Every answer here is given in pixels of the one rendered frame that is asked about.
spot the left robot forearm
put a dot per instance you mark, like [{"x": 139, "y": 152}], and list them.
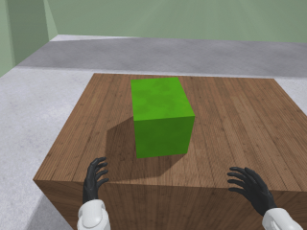
[{"x": 93, "y": 216}]

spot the left robot hand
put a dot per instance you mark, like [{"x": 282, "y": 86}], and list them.
[{"x": 90, "y": 184}]

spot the right robot forearm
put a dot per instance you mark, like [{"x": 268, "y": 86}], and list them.
[{"x": 279, "y": 219}]

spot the carton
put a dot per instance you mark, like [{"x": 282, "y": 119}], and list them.
[{"x": 163, "y": 117}]

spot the pedestal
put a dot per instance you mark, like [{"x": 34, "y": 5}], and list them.
[{"x": 239, "y": 122}]

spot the right robot hand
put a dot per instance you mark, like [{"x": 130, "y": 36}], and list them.
[{"x": 255, "y": 189}]

